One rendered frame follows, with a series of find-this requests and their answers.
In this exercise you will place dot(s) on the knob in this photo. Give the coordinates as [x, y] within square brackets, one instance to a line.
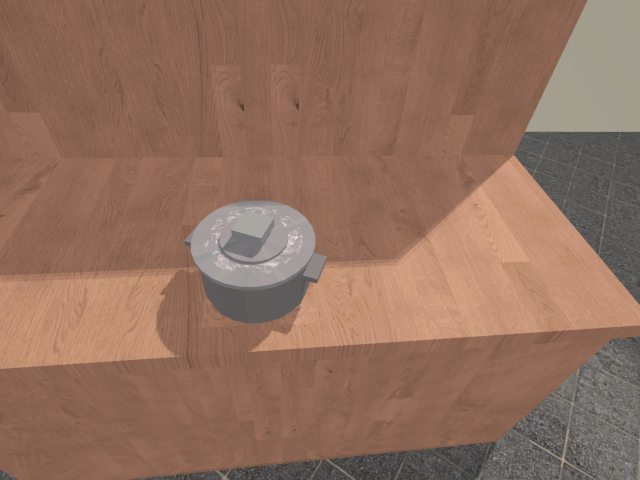
[253, 228]

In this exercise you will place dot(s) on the table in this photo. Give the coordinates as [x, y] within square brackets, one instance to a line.
[456, 296]

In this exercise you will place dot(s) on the pot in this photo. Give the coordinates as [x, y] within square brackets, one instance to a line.
[258, 306]

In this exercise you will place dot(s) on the lid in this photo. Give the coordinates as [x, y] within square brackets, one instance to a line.
[240, 265]

